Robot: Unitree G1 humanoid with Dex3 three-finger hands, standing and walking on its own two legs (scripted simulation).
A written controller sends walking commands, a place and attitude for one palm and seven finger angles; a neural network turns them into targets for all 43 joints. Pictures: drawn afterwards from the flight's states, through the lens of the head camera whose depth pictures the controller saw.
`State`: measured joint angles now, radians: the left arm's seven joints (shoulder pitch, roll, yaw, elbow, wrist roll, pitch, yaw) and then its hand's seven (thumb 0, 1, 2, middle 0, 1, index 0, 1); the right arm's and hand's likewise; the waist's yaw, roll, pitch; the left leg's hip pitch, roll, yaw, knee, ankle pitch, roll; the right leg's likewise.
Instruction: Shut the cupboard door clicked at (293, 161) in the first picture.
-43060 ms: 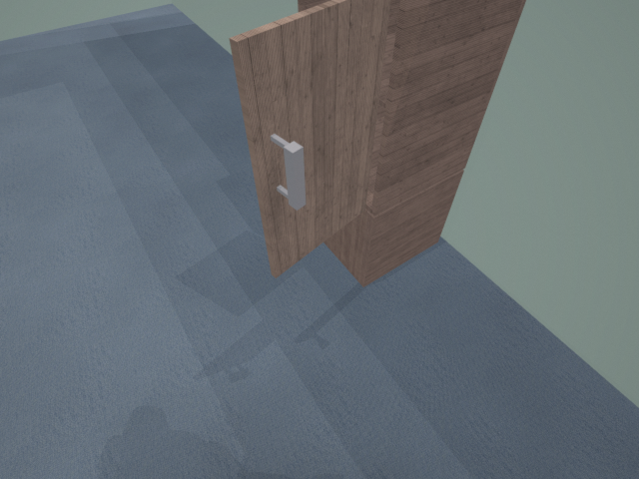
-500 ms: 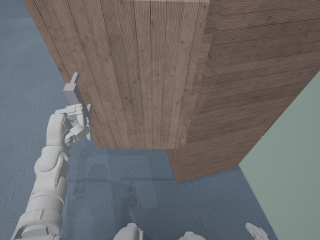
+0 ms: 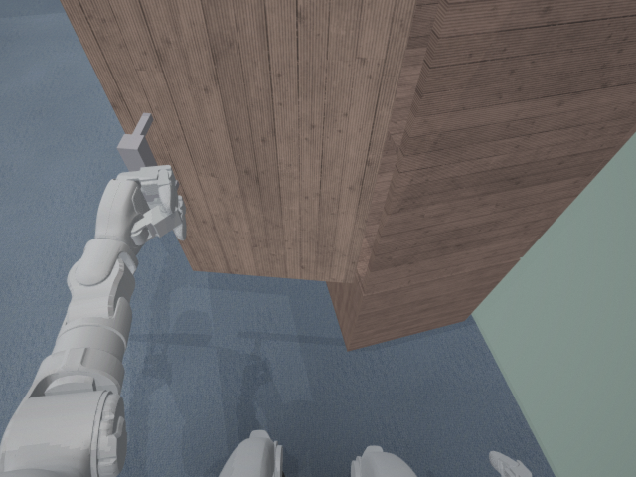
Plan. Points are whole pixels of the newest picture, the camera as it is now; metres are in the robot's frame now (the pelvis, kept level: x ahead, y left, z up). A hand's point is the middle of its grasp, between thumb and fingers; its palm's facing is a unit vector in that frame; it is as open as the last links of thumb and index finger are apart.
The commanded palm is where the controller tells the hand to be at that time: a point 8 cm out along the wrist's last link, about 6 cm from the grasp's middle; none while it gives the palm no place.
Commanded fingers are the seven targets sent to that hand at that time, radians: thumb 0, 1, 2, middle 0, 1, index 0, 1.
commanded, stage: push the door shut along its arc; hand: left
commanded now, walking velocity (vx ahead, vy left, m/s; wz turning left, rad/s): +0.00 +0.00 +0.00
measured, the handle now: (155, 169) +0.50 +0.23 +0.07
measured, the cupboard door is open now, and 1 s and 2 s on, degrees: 71 54 36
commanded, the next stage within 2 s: pull the fist back off the door in 1.48 s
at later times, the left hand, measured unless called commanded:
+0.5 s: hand (203, 176) +0.48 +0.16 +0.08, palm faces -0.21 -0.98 -0.01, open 3.1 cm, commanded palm +0.48 +0.21 +0.08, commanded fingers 0.00 0.90 0.90 -1.30 -1.50 -1.30 -1.50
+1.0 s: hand (233, 145) +0.54 +0.13 +0.08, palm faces -0.32 -0.95 -0.01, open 2.9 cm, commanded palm +0.55 +0.17 +0.08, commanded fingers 0.00 0.90 0.90 -1.30 -1.50 -1.30 -1.50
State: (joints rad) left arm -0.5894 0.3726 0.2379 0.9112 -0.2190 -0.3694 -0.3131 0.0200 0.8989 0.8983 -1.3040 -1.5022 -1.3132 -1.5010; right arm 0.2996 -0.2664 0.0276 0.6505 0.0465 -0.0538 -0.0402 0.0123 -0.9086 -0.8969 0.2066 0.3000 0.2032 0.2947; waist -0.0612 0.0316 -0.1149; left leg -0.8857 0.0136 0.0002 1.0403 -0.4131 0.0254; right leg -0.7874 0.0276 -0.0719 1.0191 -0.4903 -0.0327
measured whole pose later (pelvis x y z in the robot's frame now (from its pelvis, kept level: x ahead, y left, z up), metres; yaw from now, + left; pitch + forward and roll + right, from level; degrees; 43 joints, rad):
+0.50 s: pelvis -0.01 +0.01 -0.02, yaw -1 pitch +20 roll -3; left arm -0.88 0.48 0.27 1.16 -0.18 -0.35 -0.42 0.02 0.90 0.90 -1.29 -1.50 -1.29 -1.50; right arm 0.35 -0.28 0.03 0.67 0.04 -0.05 -0.02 0.01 -0.91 -0.90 0.21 0.30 0.20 0.29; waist -0.14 0.04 -0.13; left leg -1.04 0.03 0.00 1.12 -0.43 0.03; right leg -0.93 0.04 -0.07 1.08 -0.49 -0.03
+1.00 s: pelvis +0.00 +0.01 -0.03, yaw -3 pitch +25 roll -4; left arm -1.12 0.59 0.32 1.29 -0.10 -0.30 -0.47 -0.01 0.83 0.90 -1.29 -1.50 -1.29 -1.50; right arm 0.38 -0.29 0.05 0.64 0.02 -0.04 -0.02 0.01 -0.91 -0.90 0.21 0.30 0.20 0.29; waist -0.22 0.06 -0.12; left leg -1.17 0.05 0.01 1.19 -0.46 0.04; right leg -1.07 0.06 -0.06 1.14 -0.51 -0.02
